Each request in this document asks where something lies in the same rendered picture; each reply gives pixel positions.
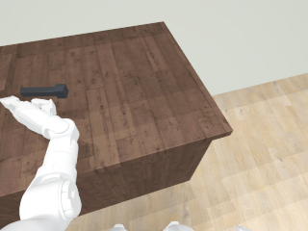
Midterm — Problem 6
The right robot shin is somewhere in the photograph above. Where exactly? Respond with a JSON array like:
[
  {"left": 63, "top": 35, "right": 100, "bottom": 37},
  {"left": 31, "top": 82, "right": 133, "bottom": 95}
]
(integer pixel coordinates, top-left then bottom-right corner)
[{"left": 167, "top": 221, "right": 179, "bottom": 227}]

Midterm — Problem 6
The left robot forearm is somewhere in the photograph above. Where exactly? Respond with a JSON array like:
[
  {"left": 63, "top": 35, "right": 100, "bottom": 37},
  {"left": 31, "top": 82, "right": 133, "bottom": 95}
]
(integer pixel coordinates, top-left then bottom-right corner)
[{"left": 19, "top": 115, "right": 80, "bottom": 220}]

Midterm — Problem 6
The left robot shin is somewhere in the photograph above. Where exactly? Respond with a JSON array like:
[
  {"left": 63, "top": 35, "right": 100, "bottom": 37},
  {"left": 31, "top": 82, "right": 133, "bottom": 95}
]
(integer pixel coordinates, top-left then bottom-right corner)
[{"left": 114, "top": 224, "right": 124, "bottom": 228}]

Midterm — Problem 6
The counter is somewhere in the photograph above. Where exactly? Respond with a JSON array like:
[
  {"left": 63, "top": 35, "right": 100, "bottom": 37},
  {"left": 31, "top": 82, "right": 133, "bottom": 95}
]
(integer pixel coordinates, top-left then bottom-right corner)
[{"left": 0, "top": 21, "right": 234, "bottom": 230}]

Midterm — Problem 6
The robot shin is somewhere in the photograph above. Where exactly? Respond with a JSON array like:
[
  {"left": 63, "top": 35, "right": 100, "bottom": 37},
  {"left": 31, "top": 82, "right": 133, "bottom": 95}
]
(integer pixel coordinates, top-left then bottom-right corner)
[
  {"left": 167, "top": 221, "right": 179, "bottom": 227},
  {"left": 114, "top": 224, "right": 124, "bottom": 228}
]

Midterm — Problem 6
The left robot hand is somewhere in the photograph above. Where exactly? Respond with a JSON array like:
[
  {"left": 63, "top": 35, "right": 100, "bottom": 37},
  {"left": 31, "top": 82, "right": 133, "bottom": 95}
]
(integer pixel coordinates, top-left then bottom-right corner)
[{"left": 0, "top": 95, "right": 57, "bottom": 135}]

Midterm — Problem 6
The left robot upper arm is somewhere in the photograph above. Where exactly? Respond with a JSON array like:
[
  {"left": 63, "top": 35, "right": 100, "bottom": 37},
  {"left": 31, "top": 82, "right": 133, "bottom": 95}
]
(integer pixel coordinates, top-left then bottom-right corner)
[{"left": 0, "top": 178, "right": 82, "bottom": 231}]

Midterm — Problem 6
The tap lever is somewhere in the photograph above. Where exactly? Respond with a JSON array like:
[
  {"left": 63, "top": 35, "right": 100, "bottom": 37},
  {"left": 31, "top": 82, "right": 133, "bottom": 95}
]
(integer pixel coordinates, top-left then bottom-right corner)
[{"left": 20, "top": 84, "right": 69, "bottom": 99}]

